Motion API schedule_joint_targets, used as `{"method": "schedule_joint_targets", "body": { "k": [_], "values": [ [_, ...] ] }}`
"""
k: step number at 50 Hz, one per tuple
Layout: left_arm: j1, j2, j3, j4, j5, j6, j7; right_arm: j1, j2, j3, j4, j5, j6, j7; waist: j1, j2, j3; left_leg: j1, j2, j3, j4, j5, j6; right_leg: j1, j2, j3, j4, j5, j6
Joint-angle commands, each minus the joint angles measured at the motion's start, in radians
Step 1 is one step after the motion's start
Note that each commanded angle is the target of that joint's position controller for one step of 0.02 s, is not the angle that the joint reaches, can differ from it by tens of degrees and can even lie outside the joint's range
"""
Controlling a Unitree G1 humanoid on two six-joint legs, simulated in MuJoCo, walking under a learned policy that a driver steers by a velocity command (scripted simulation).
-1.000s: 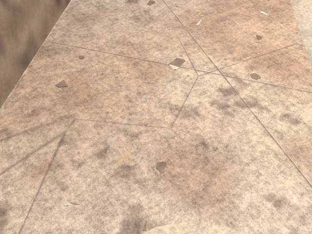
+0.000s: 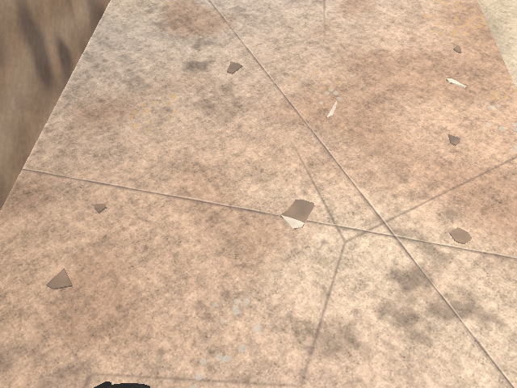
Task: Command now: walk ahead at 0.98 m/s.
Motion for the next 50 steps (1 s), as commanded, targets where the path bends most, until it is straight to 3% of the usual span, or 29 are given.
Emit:
{"method": "schedule_joint_targets", "body": {
  "k": [1, 4, 6, 7, 8, 9, 10, 12, 15, 19, 21, 23, 26, 27, 29, 30, 31, 32, 33, 34, 35, 38, 41, 44, 45, 46, 48, 49, 50],
  "values": [
    [-0.135, 0.036, -0.008, -0.079, -0.012, -0.010, -0.002, -0.006, -0.134, -0.010, -0.053, 0.007, -0.026, -0.013, 0.024, 0.027, 0.167, -0.193, 0.246, -0.065, -0.172, 0.669, 0.056, 0.210, 0.075, -0.083, -0.180, 0.094, -0.026],
    [-0.077, 0.089, 0.008, -0.075, -0.008, -0.012, 0.018, 0.005, -0.202, -0.016, -0.043, -0.018, -0.008, -0.032, 0.077, 0.116, 0.048, 0.049, 0.291, -0.040, 0.054, 1.254, 0.028, 0.311, 0.184, -0.112, -0.233, -0.076, -0.062],
    [0.233, 0.160, 0.041, 0.010, -0.012, -0.012, 0.044, -0.033, -0.247, -0.030, -0.040, -0.045, 0.023, -0.053, 0.228, 0.161, -0.122, 0.052, 0.316, -0.034, 0.456, 1.354, 0.028, 0.604, 0.219, -0.073, -0.251, -0.213, -0.096],
    [0.428, 0.202, 0.063, 0.067, 0.002, -0.008, 0.062, -0.083, -0.242, -0.032, -0.054, -0.046, 0.030, -0.053, 0.320, 0.144, -0.204, -0.106, 0.286, -0.019, 0.742, 1.156, 0.034, 0.845, 0.153, -0.015, -0.263, -0.276, -0.123],
    [0.531, 0.287, 0.089, 0.083, 0.032, -0.005, 0.077, -0.061, -0.114, -0.007, -0.095, -0.029, 0.022, -0.035, 0.285, -0.045, -0.306, -0.442, 0.167, -0.019, 1.146, 0.498, 0.035, 1.119, -0.107, 0.310, -0.232, -0.570, -0.179],
    [0.490, 0.284, 0.096, 0.088, 0.030, -0.005, 0.055, 0.029, -0.066, 0.002, -0.118, 0.030, 0.000, -0.014, 0.184, -0.257, -0.411, -0.767, 0.017, -0.150, 1.410, -0.148, 0.021, 1.283, -0.277, 0.879, -0.443, -0.729, -0.293],
    [0.392, 0.213, 0.089, 0.089, 0.013, -0.009, 0.042, -0.115, -0.140, -0.009, -0.148, 0.020, -0.003, -0.026, 0.176, -0.099, -0.245, -0.878, 0.110, -0.182, 1.385, -0.036, 0.053, 1.167, -0.210, 0.773, -0.509, -0.722, -0.242],
    [0.310, 0.101, 0.064, 0.107, 0.014, -0.028, 0.036, -0.237, -0.118, -0.004, -0.178, 0.000, -0.002, -0.018, 0.116, 0.075, -0.050, -0.834, 0.181, -0.172, 1.255, 0.057, 0.053, 0.854, -0.146, 0.517, -0.564, -0.515, -0.189],
    [0.329, 0.059, 0.041, 0.154, -0.006, -0.050, 0.048, -0.237, -0.053, 0.013, -0.202, -0.045, 0.042, 0.016, 0.025, 0.020, 0.045, -0.773, 0.241, -0.162, 1.141, 0.053, 0.009, 0.622, -0.062, 0.351, -0.646, -0.462, -0.142],
    [0.383, 0.104, 0.043, 0.165, -0.023, -0.074, 0.038, -0.485, -0.078, 0.026, -0.309, -0.049, 0.049, 0.033, 0.050, 0.014, 0.156, -0.852, 0.270, -0.057, 0.851, 0.256, -0.031, 0.537, 0.017, 0.165, -0.743, -0.190, -0.129],
    [0.407, 0.114, 0.042, 0.166, -0.036, -0.084, 0.035, -0.564, -0.063, 0.041, -0.336, -0.036, 0.039, 0.044, 0.068, 0.014, 0.159, -0.707, 0.236, 0.002, 0.619, 0.423, -0.021, 0.494, 0.053, 0.089, -0.766, -0.006, -0.099],
    [0.458, 0.151, 0.045, 0.183, -0.045, -0.091, 0.040, -0.630, -0.073, 0.044, -0.353, -0.023, 0.036, 0.047, 0.094, 0.005, 0.163, -0.630, 0.200, 0.035, 0.495, 0.532, 0.001, 0.577, 0.016, 0.077, -0.830, 0.130, -0.089],
    [0.494, 0.195, 0.045, 0.197, -0.029, -0.078, 0.051, -0.632, -0.128, 0.028, -0.357, -0.028, 0.036, 0.031, 0.086, -0.036, 0.095, -0.612, 0.120, 0.073, 0.403, 0.451, 0.036, 0.860, -0.021, 0.036, -0.709, 0.580, -0.065],
    [0.499, 0.213, 0.046, 0.201, -0.018, -0.067, 0.059, -0.587, -0.149, 0.019, -0.350, -0.033, 0.036, 0.021, 0.055, -0.069, 0.041, -0.548, 0.085, 0.063, 0.405, 0.367, 0.046, 0.915, -0.039, 0.046, -0.594, 0.753, -0.057],
    [0.451, 0.262, 0.057, 0.199, 0.004, -0.036, 0.080, -0.246, -0.222, -0.018, -0.257, -0.031, 0.038, -0.010, -0.122, -0.103, -0.142, -0.204, 0.064, 0.005, 0.387, 0.220, 0.066, 0.871, -0.047, 0.065, -0.166, 0.780, -0.047],
    [0.426, 0.222, 0.050, 0.179, 0.012, -0.032, 0.081, -0.060, -0.284, -0.043, -0.211, -0.047, 0.040, -0.031, -0.190, -0.078, -0.238, 0.043, 0.190, -0.114, 0.437, 0.065, 0.075, 0.674, -0.006, 0.067, 0.139, 0.504, -0.051],
    [0.584, 0.011, 0.008, 0.139, -0.033, -0.035, 0.059, -0.045, -0.380, -0.069, -0.214, -0.096, 0.033, -0.035, -0.041, 0.248, -0.392, 0.351, 0.539, -0.613, 0.368, -0.222, 0.162, 0.275, 0.150, 0.070, 0.584, -0.431, -0.028],
    [0.557, 0.112, 0.026, 0.137, -0.067, -0.045, 0.066, -0.068, -0.314, -0.068, -0.216, -0.066, 0.038, -0.012, -0.058, 0.216, -0.467, 0.339, 0.565, -0.898, 0.155, -0.386, 0.164, 0.163, 0.170, 0.162, 0.709, -0.530, -0.054],
    [0.407, 0.147, 0.036, 0.105, -0.062, -0.042, 0.073, -0.185, -0.244, -0.056, -0.216, -0.060, 0.030, -0.008, -0.029, 0.124, -0.239, 0.155, 0.509, -0.695, 0.118, -0.357, 0.117, 0.092, 0.098, 0.152, 0.677, -0.394, -0.059],
    [0.350, 0.136, 0.032, 0.096, -0.049, -0.038, 0.066, -0.235, -0.183, -0.045, -0.211, -0.056, 0.019, -0.003, -0.012, 0.033, -0.131, -0.005, 0.483, -0.553, 0.094, -0.208, 0.095, 0.112, 0.062, 0.147, 0.613, -0.336, -0.057],
    [0.322, 0.112, 0.031, 0.097, -0.036, -0.026, 0.055, -0.248, -0.154, -0.038, -0.195, -0.057, 0.014, -0.004, 0.014, 0.007, -0.058, -0.123, 0.433, -0.422, 0.066, -0.082, 0.056, 0.149, 0.032, 0.150, 0.575, -0.322, -0.058],
    [0.314, 0.047, 0.028, 0.065, -0.009, 0.027, 0.027, -0.217, -0.084, -0.019, -0.137, -0.020, -0.003, -0.007, 0.083, 0.067, 0.013, -0.258, 0.364, -0.177, 0.021, 0.072, -0.012, 0.170, -0.013, 0.137, 0.541, -0.301, -0.041],
    [0.200, 0.021, 0.018, -0.007, -0.006, 0.047, 0.022, -0.235, -0.090, -0.014, -0.133, -0.010, -0.023, -0.007, 0.119, 0.077, 0.106, -0.346, 0.329, 0.067, 0.036, 0.693, -0.048, 0.141, 0.010, 0.033, 0.408, -0.222, -0.005],
    [0.130, 0.011, 0.003, -0.035, -0.013, 0.038, 0.006, -0.265, -0.113, -0.013, -0.143, -0.004, -0.030, -0.021, 0.128, 0.072, 0.125, -0.388, 0.244, 0.222, 0.089, 0.826, -0.073, 0.269, 0.091, -0.089, 0.058, -0.030, -0.003],
    [0.142, 0.055, 0.026, -0.038, -0.086, 0.011, 0.009, -0.348, -0.214, -0.033, -0.199, -0.001, -0.014, -0.060, 0.126, 0.133, 0.070, -0.363, 0.214, 0.213, 0.158, 0.916, -0.097, 0.328, 0.119, -0.075, 0.005, 0.005, 0.016],
    [0.148, 0.089, 0.037, -0.043, -0.087, -0.002, 0.003, -0.345, -0.248, -0.040, -0.217, 0.007, -0.004, -0.085, 0.138, 0.127, 0.012, -0.318, 0.237, 0.203, 0.219, 1.001, -0.102, 0.390, 0.159, -0.108, -0.057, 0.044, 0.021],
    [0.236, 0.159, 0.071, -0.043, -0.062, 0.007, -0.006, -0.351, -0.299, -0.055, -0.247, 0.028, 0.018, -0.111, 0.185, 0.165, -0.075, -0.264, 0.289, 0.170, 0.380, 1.155, -0.112, 0.529, 0.207, -0.120, -0.104, 0.012, -0.002],
    [0.367, 0.218, 0.100, -0.021, -0.056, 0.021, -0.003, -0.382, -0.310, -0.062, -0.265, 0.036, 0.028, -0.111, 0.249, 0.160, -0.133, -0.284, 0.299, 0.150, 0.553, 1.145, -0.112, 0.669, 0.217, -0.092, -0.123, 0.003, -0.034],
    [0.536, 0.264, 0.126, 0.021, -0.051, 0.035, 0.011, -0.435, -0.282, -0.059, -0.281, 0.039, 0.031, -0.098, 0.332, 0.080, -0.176, -0.378, 0.266, 0.140, 0.858, 0.908, -0.126, 0.864, 0.188, -0.017, -0.207, 0.112, -0.083]
  ]
}}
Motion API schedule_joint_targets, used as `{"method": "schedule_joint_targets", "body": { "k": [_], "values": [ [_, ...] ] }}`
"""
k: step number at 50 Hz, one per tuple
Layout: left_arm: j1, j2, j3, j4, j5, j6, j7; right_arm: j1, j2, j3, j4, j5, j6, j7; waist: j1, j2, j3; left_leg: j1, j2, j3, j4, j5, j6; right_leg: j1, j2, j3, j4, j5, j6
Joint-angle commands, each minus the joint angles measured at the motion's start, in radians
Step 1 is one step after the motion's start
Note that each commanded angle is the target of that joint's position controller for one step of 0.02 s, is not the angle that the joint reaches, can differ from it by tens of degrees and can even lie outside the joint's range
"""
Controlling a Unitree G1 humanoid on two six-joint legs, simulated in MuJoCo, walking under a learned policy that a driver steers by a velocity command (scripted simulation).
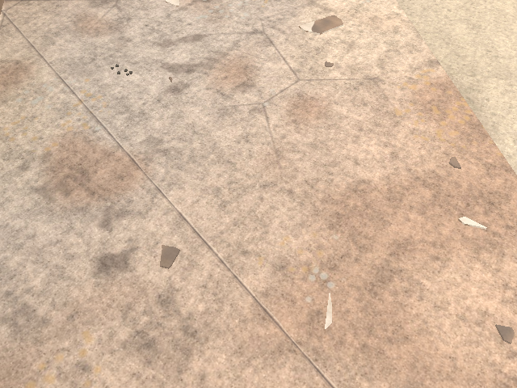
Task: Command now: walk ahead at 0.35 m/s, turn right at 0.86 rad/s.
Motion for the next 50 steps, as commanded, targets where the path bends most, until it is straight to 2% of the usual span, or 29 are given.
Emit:
{"method": "schedule_joint_targets", "body": {
  "k": [1, 2, 3, 4, 5, 6, 8, 9, 11, 14, 16, 18, 21, 24, 28, 29, 31, 32, 33, 34, 35, 36, 37, 38, 41, 43, 46, 49, 50],
  "values": [
    [0.462, 0.190, 0.080, 0.089, 0.000, 0.028, 0.034, -0.263, -0.096, -0.019, -0.163, 0.000, -0.016, 0.021, 0.250, -0.138, -0.123, -0.512, -0.017, -0.100, 0.784, -0.051, -0.047, 0.692, -0.037, 0.172, -0.162, 0.311, -0.095],
    [0.313, 0.216, 0.059, 0.012, 0.063, 0.009, 0.034, -0.100, -0.007, 0.005, -0.206, -0.029, -0.032, 0.048, 0.052, -0.294, -0.154, -0.747, -0.111, -0.265, 1.069, -0.280, -0.054, 0.746, -0.158, 0.520, -0.022, 0.859, -0.239],
    [0.274, 0.244, 0.067, -0.062, 0.102, -0.006, 0.024, -0.015, -0.084, 0.004, -0.239, -0.022, -0.047, 0.062, 0.060, -0.225, -0.429, -0.793, -0.110, -0.464, 1.133, -0.204, -0.037, 0.871, -0.328, 0.817, -0.171, 0.645, -0.394],
    [0.184, 0.243, 0.079, -0.122, 0.063, -0.005, 0.019, -0.070, -0.167, -0.013, -0.261, -0.015, -0.050, 0.062, 0.046, -0.021, -0.398, -0.810, -0.077, -0.488, 1.051, -0.130, -0.011, 0.800, -0.311, 0.856, -0.256, 0.295, -0.386],
    [0.108, 0.217, 0.073, -0.145, 0.019, -0.003, 0.022, -0.130, -0.186, -0.025, -0.269, -0.019, -0.038, 0.052, 0.003, 0.125, -0.289, -0.824, -0.042, -0.480, 0.959, -0.061, -0.016, 0.654, -0.268, 0.827, -0.307, 0.062, -0.333],
    [0.065, 0.182, 0.058, -0.158, 0.004, -0.002, 0.026, -0.141, -0.191, -0.030, -0.259, -0.026, -0.016, 0.041, -0.027, 0.189, -0.236, -0.783, -0.009, -0.474, 0.904, -0.027, -0.031, 0.519, -0.256, 0.784, -0.329, 0.042, -0.296],
    [0.041, 0.141, 0.044, -0.168, 0.015, 0.005, 0.042, -0.142, -0.194, -0.040, -0.256, -0.029, 0.028, 0.025, -0.044, 0.167, -0.184, -0.681, 0.048, -0.448, 0.767, -0.006, -0.056, 0.326, -0.206, 0.619, -0.298, 0.221, -0.243],
    [0.068, 0.125, 0.037, -0.155, 0.019, 0.006, 0.053, -0.146, -0.168, -0.034, -0.257, -0.034, 0.036, 0.019, -0.029, 0.145, -0.181, -0.651, 0.060, -0.415, 0.712, 0.026, -0.066, 0.274, -0.172, 0.533, -0.268, 0.342, -0.223],
    [0.138, 0.118, 0.028, -0.120, 0.034, 0.010, 0.075, -0.169, -0.108, -0.018, -0.265, -0.035, 0.043, 0.007, 0.006, 0.078, -0.236, -0.635, 0.055, -0.375, 0.622, 0.119, -0.080, 0.291, -0.136, 0.414, -0.235, 0.493, -0.194],
    [0.137, 0.052, -0.002, -0.085, 0.045, 0.027, 0.089, -0.183, -0.058, 0.000, -0.249, -0.019, 0.058, 0.010, 0.023, 0.007, -0.286, -0.572, 0.084, -0.377, 0.417, 0.274, -0.082, 0.342, -0.110, 0.288, -0.227, 0.403, -0.118],
    [0.119, 0.090, 0.008, -0.086, 0.057, 0.034, 0.090, -0.253, -0.090, -0.009, -0.273, -0.007, 0.062, 0.018, 0.056, -0.035, -0.238, -0.564, 0.079, -0.368, 0.340, 0.314, -0.073, 0.342, -0.139, 0.278, -0.260, 0.289, -0.104],
    [0.113, 0.132, 0.023, -0.088, 0.064, 0.047, 0.093, -0.307, -0.139, -0.025, -0.305, 0.006, 0.067, 0.025, 0.086, -0.063, -0.183, -0.645, 0.080, -0.373, 0.329, 0.249, -0.070, 0.399, -0.197, 0.317, -0.285, 0.159, -0.126],
    [0.119, 0.129, 0.029, -0.090, 0.057, 0.068, 0.103, -0.318, -0.153, -0.037, -0.333, 0.007, 0.076, 0.042, 0.102, -0.054, -0.139, -0.772, 0.101, -0.385, 0.356, 0.132, -0.069, 0.514, -0.283, 0.376, -0.286, 0.062, -0.166],
    [0.091, 0.122, 0.032, -0.102, 0.046, 0.079, 0.112, -0.287, -0.131, -0.036, -0.339, 0.001, 0.081, 0.060, 0.091, -0.044, -0.137, -0.777, 0.105, -0.351, 0.353, 0.078, -0.066, 0.561, -0.312, 0.351, -0.270, 0.126, -0.167],
    [0.053, 0.144, 0.046, -0.116, 0.030, 0.084, 0.111, -0.232, -0.116, -0.037, -0.340, 0.010, 0.078, 0.083, 0.071, -0.064, -0.165, -0.638, 0.065, -0.271, 0.195, 0.079, -0.037, 0.556, -0.298, 0.247, -0.216, 0.249, -0.121],
    [0.051, 0.150, 0.050, -0.116, 0.024, 0.084, 0.110, -0.217, -0.119, -0.040, -0.340, 0.013, 0.076, 0.089, 0.064, -0.071, -0.174, -0.597, 0.048, -0.251, 0.127, 0.107, -0.024, 0.560, -0.296, 0.226, -0.191, 0.255, -0.104],
    [0.037, 0.143, 0.051, -0.111, 0.003, 0.076, 0.111, -0.136, -0.129, -0.054, -0.317, 0.009, 0.072, 0.093, 0.012, -0.057, -0.194, -0.432, -0.005, -0.212, -0.097, 0.292, 0.020, 0.512, -0.257, 0.149, -0.070, 0.196, -0.034],
    [0.074, 0.123, 0.050, -0.103, 0.009, 0.063, 0.106, -0.074, -0.186, -0.079, -0.309, -0.001, 0.068, 0.080, -0.010, 0.029, -0.214, -0.262, 0.025, -0.325, -0.177, 0.507, 0.071, 0.380, -0.187, 0.085, 0.100, 0.062, 0.043],
    [0.052, 0.060, 0.031, -0.161, 0.066, 0.048, 0.097, -0.028, -0.347, -0.117, -0.331, -0.018, 0.066, 0.063, 0.020, 0.350, -0.247, -0.024, 0.308, -0.736, -0.139, 1.069, 0.215, 0.028, -0.045, 0.027, 0.424, -0.572, 0.146],
    [-0.022, 0.083, 0.028, -0.183, 0.073, 0.028, 0.086, -0.005, -0.331, -0.107, -0.354, -0.047, 0.058, 0.069, -0.035, 0.345, -0.351, 0.082, 0.404, -0.908, -0.141, 1.221, 0.391, -0.161, 0.057, 0.195, 0.615, -0.818, 0.164],
    [-0.031, 0.116, 0.035, -0.174, 0.046, 0.021, 0.079, -0.031, -0.300, -0.103, -0.358, -0.046, 0.053, 0.074, -0.036, 0.216, -0.346, 0.088, 0.358, -0.830, -0.136, 1.156, 0.374, -0.192, 0.024, 0.255, 0.686, -0.766, 0.159],
    [-0.034, 0.118, 0.036, -0.160, 0.035, 0.022, 0.083, -0.091, -0.273, -0.101, -0.363, -0.021, 0.056, 0.067, -0.008, 0.147, -0.292, 0.053, 0.286, -0.746, -0.127, 1.065, 0.313, -0.212, 0.008, 0.254, 0.667, -0.677, 0.159],
    [-0.038, 0.106, 0.035, -0.148, 0.038, 0.029, 0.092, -0.136, -0.251, -0.096, -0.375, 0.002, 0.070, 0.058, 0.008, 0.099, -0.258, 0.006, 0.243, -0.704, -0.132, 0.988, 0.269, -0.215, -0.007, 0.254, 0.620, -0.614, 0.166],
    [-0.041, 0.115, 0.038, -0.149, 0.040, 0.037, 0.098, -0.172, -0.239, -0.089, -0.387, 0.015, 0.084, 0.048, 0.029, 0.100, -0.237, -0.062, 0.211, -0.684, -0.150, 0.918, 0.248, -0.171, -0.016, 0.258, 0.568, -0.572, 0.173],
    [-0.035, 0.092, 0.033, -0.137, 0.030, 0.045, 0.094, -0.187, -0.250, -0.094, -0.404, 0.002, 0.108, 0.031, 0.046, 0.140, -0.226, -0.129, 0.156, -0.688, -0.171, 0.846, 0.224, -0.106, 0.030, 0.247, 0.441, -0.491, 0.191],
    [-0.016, 0.099, 0.033, -0.114, 0.026, 0.047, 0.096, -0.191, -0.251, -0.092, -0.407, -0.002, 0.112, 0.020, 0.045, 0.149, -0.242, -0.114, 0.165, -0.681, -0.162, 0.823, 0.213, -0.101, 0.030, 0.245, 0.370, -0.450, 0.202],
    [-0.007, 0.097, 0.026, -0.088, 0.027, 0.059, 0.095, -0.191, -0.202, -0.065, -0.399, -0.020, 0.115, 0.011, 0.021, 0.166, -0.256, -0.164, 0.169, -0.633, -0.149, 0.815, 0.197, -0.017, -0.020, 0.218, 0.320, -0.393, 0.215],
    [0.003, 0.073, 0.014, -0.078, 0.023, 0.061, 0.084, -0.218, -0.120, -0.023, -0.376, -0.049, 0.107, 0.022, 0.022, 0.168, -0.228, -0.256, 0.168, -0.591, -0.174, 0.725, 0.196, 0.114, -0.077, 0.207, 0.231, -0.371, 0.200],
    [0.001, 0.072, 0.013, -0.078, 0.020, 0.060, 0.079, -0.221, -0.118, -0.018, -0.366, -0.056, 0.101, 0.030, 0.015, 0.175, -0.205, -0.287, 0.169, -0.580, -0.188, 0.691, 0.200, 0.159, -0.079, 0.195, 0.194, -0.370, 0.191]
  ]
}}
Over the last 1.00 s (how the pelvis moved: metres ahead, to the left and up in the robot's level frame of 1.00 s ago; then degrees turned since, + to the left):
0.95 0.00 -0.02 -16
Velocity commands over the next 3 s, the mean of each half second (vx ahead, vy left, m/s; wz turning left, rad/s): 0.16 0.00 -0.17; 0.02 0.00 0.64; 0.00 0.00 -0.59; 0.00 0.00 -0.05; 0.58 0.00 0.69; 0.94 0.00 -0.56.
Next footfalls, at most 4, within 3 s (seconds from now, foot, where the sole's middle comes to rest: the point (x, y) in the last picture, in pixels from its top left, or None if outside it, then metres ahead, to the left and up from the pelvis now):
0.02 right None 0.22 -0.03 -0.76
0.64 left None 0.27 0.21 -0.76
1.28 right None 0.32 -0.01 -0.76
1.80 left None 0.43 0.20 -0.76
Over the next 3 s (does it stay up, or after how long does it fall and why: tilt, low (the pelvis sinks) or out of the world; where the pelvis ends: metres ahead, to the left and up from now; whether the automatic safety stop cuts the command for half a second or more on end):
stays up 0.86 0.26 -0.01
